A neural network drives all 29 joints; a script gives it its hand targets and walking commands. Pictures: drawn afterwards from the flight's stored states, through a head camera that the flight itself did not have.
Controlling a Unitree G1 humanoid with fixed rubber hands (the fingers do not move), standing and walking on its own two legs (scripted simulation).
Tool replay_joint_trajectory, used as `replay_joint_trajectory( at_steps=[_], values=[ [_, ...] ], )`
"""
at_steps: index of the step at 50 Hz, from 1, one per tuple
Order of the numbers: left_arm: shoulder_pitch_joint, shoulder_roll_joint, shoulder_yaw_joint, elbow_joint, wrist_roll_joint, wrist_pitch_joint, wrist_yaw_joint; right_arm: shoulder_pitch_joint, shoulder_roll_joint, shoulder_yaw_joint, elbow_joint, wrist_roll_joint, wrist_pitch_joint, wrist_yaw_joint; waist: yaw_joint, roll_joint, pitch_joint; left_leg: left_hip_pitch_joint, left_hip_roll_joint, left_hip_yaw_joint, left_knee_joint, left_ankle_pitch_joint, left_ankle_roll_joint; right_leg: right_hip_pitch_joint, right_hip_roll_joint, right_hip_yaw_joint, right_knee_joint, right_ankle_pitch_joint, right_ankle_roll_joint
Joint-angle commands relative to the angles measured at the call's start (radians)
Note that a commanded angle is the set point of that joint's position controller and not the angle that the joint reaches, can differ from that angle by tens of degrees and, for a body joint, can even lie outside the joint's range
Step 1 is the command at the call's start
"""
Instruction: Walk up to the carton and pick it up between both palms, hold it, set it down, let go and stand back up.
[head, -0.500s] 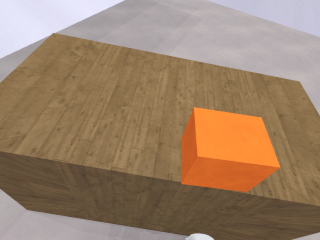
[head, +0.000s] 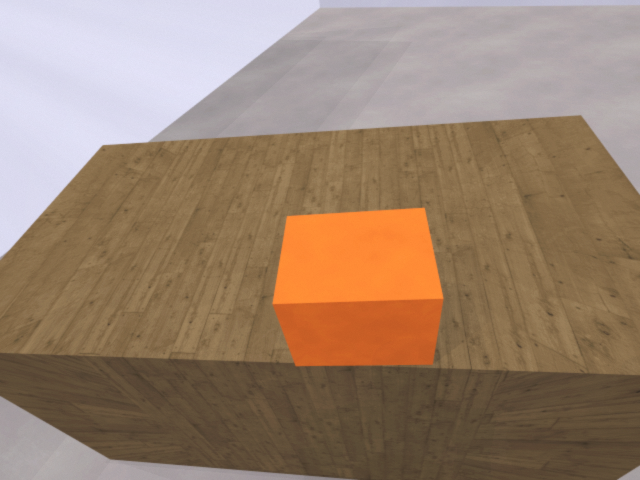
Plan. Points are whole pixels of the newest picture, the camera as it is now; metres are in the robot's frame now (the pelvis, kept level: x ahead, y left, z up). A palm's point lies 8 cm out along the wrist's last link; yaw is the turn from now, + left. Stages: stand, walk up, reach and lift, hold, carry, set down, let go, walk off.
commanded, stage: walk up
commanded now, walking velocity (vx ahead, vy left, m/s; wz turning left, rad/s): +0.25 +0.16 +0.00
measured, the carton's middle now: (358, 288) +0.39 -0.02 +0.00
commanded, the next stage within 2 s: none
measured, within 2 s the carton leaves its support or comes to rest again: neither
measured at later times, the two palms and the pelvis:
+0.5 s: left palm out of the picture -0.06 +0.21 -0.10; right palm out of the picture +0.13 -0.23 -0.16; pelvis +0.04 -0.01 +0.00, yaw +0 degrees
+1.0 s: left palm out of the picture +0.08 +0.40 -0.15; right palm out of the picture +0.05 -0.11 -0.10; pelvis +0.04 +0.15 +0.01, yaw -1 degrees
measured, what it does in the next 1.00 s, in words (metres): steps to the left: left foot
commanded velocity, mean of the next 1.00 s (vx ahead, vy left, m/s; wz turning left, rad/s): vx -0.06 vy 0.10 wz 0.00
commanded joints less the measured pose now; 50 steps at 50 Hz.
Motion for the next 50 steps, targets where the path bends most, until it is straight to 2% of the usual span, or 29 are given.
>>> replay_joint_trajectory(
  at_steps=[1,2,3,5,7,13,15,21,22,23,24,28,29,30,31,32,33,34,35,36,37,39,40,41,42,43,44,46,50],
  values=[
    [0.140,0.146,-0.009,-0.006,-0.014,-0.040,0.034,-0.001,-0.052,-0.018,-0.021,-0.007,-0.021,0.046,-0.008,-0.096,0.233,-0.253,-0.031,-0.039,0.226,0.223,-0.008,0.092,-0.213,0.199,-0.237,0.639,0.199],
    [0.098,0.160,-0.005,-0.034,-0.013,-0.039,0.050,0.038,-0.051,-0.021,-0.019,0.009,-0.005,0.036,-0.050,-0.107,0.185,-0.203,-0.071,-0.023,0.215,0.162,-0.030,0.116,-0.237,0.121,-0.106,1.266,0.210],
    [0.145,0.171,-0.006,-0.022,-0.016,-0.049,0.035,0.093,-0.019,-0.007,0.006,0.018,-0.007,0.040,-0.065,-0.110,0.046,-0.168,-0.071,-0.026,0.243,0.201,-0.019,0.183,-0.203,0.063,-0.129,1.035,0.223],
    [0.065,0.184,-0.007,-0.070,-0.020,-0.045,0.042,0.034,-0.010,-0.005,-0.025,0.035,0.009,0.030,-0.083,-0.131,0.072,-0.122,-0.098,-0.002,0.196,0.168,-0.025,0.088,-0.165,-0.014,-0.086,1.205,0.205],
    [0.161,0.140,-0.022,-0.048,-0.016,-0.036,0.048,-0.112,0.002,0.005,-0.072,0.023,0.013,0.034,0.002,-0.291,0.095,-0.102,-0.085,-0.001,0.175,0.190,-0.031,0.048,-0.164,0.021,-0.084,1.215,0.185],
    [0.225,0.134,-0.030,-0.059,-0.013,-0.034,0.084,-0.096,-0.013,0.010,-0.070,0.003,0.025,0.024,-0.002,-0.130,0.052,-0.237,-0.086,0.029,0.091,0.147,-0.025,0.310,-0.243,0.106,-0.077,1.183,0.039],
    [0.300,0.134,-0.023,-0.042,-0.017,-0.034,0.087,-0.124,0.006,0.019,-0.086,-0.001,0.019,0.024,0.026,-0.167,0.066,-0.267,-0.100,0.022,0.090,0.131,-0.032,0.335,-0.235,0.084,-0.070,1.282,0.081],
    [0.255,0.136,-0.019,-0.061,-0.017,-0.021,0.103,-0.166,-0.028,0.016,-0.113,0.019,0.014,0.013,0.026,-0.226,0.133,-0.232,-0.111,0.039,-0.081,0.055,-0.043,0.346,-0.214,0.141,-0.015,1.488,0.029],
    [0.233,0.119,-0.028,-0.061,-0.003,-0.020,0.098,-0.166,0.011,0.022,-0.107,0.033,0.013,0.014,0.023,-0.252,0.080,-0.184,-0.074,0.023,-0.100,0.093,-0.035,0.344,-0.215,0.127,-0.037,1.252,-0.020],
    [0.180,0.137,-0.014,-0.088,-0.008,-0.015,0.094,-0.177,-0.007,0.025,-0.121,0.033,0.018,0.012,0.015,-0.275,0.164,-0.194,-0.085,0.023,-0.111,0.047,-0.034,0.261,-0.226,0.119,-0.024,1.437,-0.020],
    [0.200,0.110,-0.035,-0.086,-0.001,-0.013,0.089,-0.181,0.010,0.032,-0.116,0.032,0.022,0.017,0.017,-0.280,0.111,-0.130,-0.065,0.021,-0.090,0.107,-0.014,0.231,-0.218,0.111,-0.064,1.190,-0.040],
    [0.143,0.150,-0.012,-0.098,0.019,-0.001,0.089,-0.132,-0.021,0.013,-0.126,0.030,0.020,0.006,-0.012,-0.192,0.110,-0.008,-0.064,0.015,-0.197,0.077,-0.004,0.136,-0.240,0.133,-0.015,1.261,-0.111],
    [0.179,0.170,-0.014,-0.097,0.021,0.001,0.088,-0.165,-0.003,0.009,-0.133,0.018,0.021,0.012,0.019,-0.172,0.055,0.012,-0.055,0.032,-0.158,0.100,0.013,0.162,-0.263,0.154,-0.066,0.942,-0.132],
    [0.081,0.207,0.006,-0.114,0.024,0.006,0.093,-0.136,-0.013,0.013,-0.138,0.021,0.021,0.008,-0.029,-0.183,0.126,-0.004,-0.023,-0.020,-0.207,0.072,0.004,0.118,-0.287,0.158,-0.017,1.120,-0.146],
    [0.100,0.216,0.008,-0.110,0.027,0.009,0.085,-0.155,-0.011,0.013,-0.148,0.014,0.022,0.014,-0.007,-0.187,0.045,0.076,-0.012,-0.009,-0.196,0.083,0.003,0.077,-0.304,0.191,-0.106,0.665,-0.143],
    [0.085,0.207,0.014,-0.110,0.018,0.015,0.084,-0.190,-0.008,0.002,-0.169,0.012,0.022,0.014,-0.002,-0.184,0.101,0.072,0.005,-0.024,-0.187,0.082,0.004,0.020,-0.311,0.199,-0.145,0.534,-0.145],
    [0.041,0.218,0.015,-0.115,0.020,0.017,0.080,-0.167,-0.017,-0.005,-0.174,0.010,0.016,0.014,-0.025,-0.184,0.153,0.072,0.003,-0.026,-0.267,0.071,0.007,-0.007,-0.302,0.175,-0.126,0.500,-0.137],
    [-0.041,0.211,0.027,-0.129,0.021,0.017,0.083,-0.082,-0.038,-0.010,-0.154,0.018,0.002,0.006,-0.071,-0.191,0.183,0.133,0.014,-0.045,-0.412,0.173,0.017,-0.034,-0.253,0.104,0.033,0.826,-0.099],
    [-0.036,0.169,0.013,-0.058,-0.004,0.028,0.072,-0.002,-0.053,-0.010,-0.159,0.038,-0.056,-0.003,-0.168,-0.162,0.071,0.335,0.109,-0.148,-0.543,0.696,0.025,-0.073,-0.004,-0.015,0.275,0.355,0.013],
    [0.021,0.099,0.010,-0.082,-0.007,0.038,0.062,0.073,-0.143,-0.027,-0.135,0.022,-0.080,-0.013,-0.119,0.153,-0.016,0.588,0.300,-0.397,-0.439,1.379,0.091,-0.313,0.113,-0.016,0.505,-0.274,0.059],
    [0.072,0.102,0.009,-0.073,-0.010,0.053,0.060,0.128,-0.182,-0.038,-0.098,0.032,-0.082,-0.019,-0.104,0.218,-0.088,0.584,0.347,-0.423,-0.420,1.536,0.122,-0.276,0.089,0.066,0.587,-0.351,0.044],
    [0.074,0.084,0.019,-0.082,-0.013,0.064,0.034,0.040,-0.170,-0.031,-0.145,0.045,-0.072,-0.021,-0.027,0.142,-0.123,0.469,0.321,-0.258,-0.458,1.508,0.092,-0.228,0.076,0.154,0.726,-0.294,0.038],
    [0.024,0.046,0.021,-0.093,-0.013,0.077,0.029,-0.041,-0.154,-0.032,-0.170,0.041,-0.059,-0.023,-0.008,0.231,-0.067,0.394,0.289,-0.251,-0.514,1.231,0.058,-0.276,0.082,0.183,0.739,-0.241,0.037],
    [-0.017,0.138,0.042,-0.097,0.019,0.107,0.019,0.023,-0.189,-0.032,-0.178,0.047,-0.038,-0.035,-0.049,0.136,-0.014,0.291,0.349,-0.431,-0.574,0.959,-0.021,-0.297,0.093,0.210,0.803,-0.190,0.040],
    [-0.017,0.176,0.042,-0.103,0.028,0.124,0.004,0.059,-0.191,-0.016,-0.145,0.034,-0.028,-0.044,-0.066,0.285,0.041,0.215,0.333,-0.424,-0.606,0.720,-0.054,-0.300,0.082,0.219,0.743,-0.138,0.030],
    [-0.043,0.056,0.008,-0.096,0.001,0.117,-0.013,-0.038,0.015,0.051,-0.127,0.030,-0.031,-0.024,0.010,0.330,0.048,0.072,0.064,-0.245,-0.781,-0.085,-0.078,-0.131,0.029,0.179,0.487,0.009,-0.016],
    [-0.020,0.064,0.008,-0.085,0.008,0.108,-0.019,-0.106,0.018,0.049,-0.153,0.016,-0.019,-0.018,0.017,0.299,0.065,0.114,0.023,-0.141,-0.802,-0.225,-0.102,-0.152,0.075,0.091,0.529,0.010,-0.011],
    [0.128,0.089,0.019,-0.006,0.004,0.104,-0.019,-0.161,-0.084,0.029,-0.169,0.008,-0.035,-0.028,0.083,0.195,0.055,0.226,0.002,-0.036,-0.757,-0.064,-0.128,-0.235,0.168,-0.006,0.647,0.114,-0.003],
    [-0.113,0.106,0.014,-0.076,0.005,0.098,-0.004,0.088,-0.028,0.063,-0.058,0.050,-0.064,-0.003,-0.038,0.113,0.218,0.051,0.078,-0.261,-0.909,-0.103,-0.166,-0.175,0.085,0.040,0.524,0.120,0.007]
  ],
)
